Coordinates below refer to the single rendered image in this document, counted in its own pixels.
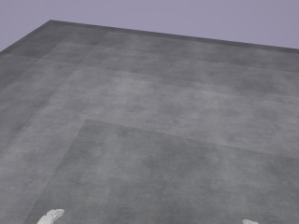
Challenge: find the left robot hand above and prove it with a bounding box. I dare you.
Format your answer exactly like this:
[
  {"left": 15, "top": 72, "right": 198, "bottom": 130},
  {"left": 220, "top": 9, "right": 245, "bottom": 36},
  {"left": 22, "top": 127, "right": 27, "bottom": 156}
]
[{"left": 37, "top": 209, "right": 64, "bottom": 224}]

